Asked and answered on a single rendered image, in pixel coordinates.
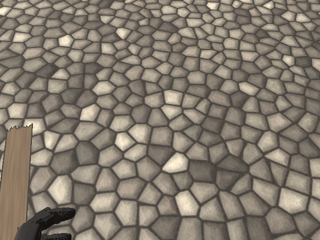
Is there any robot left hand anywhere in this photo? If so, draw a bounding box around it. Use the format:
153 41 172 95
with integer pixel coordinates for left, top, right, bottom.
14 207 76 240

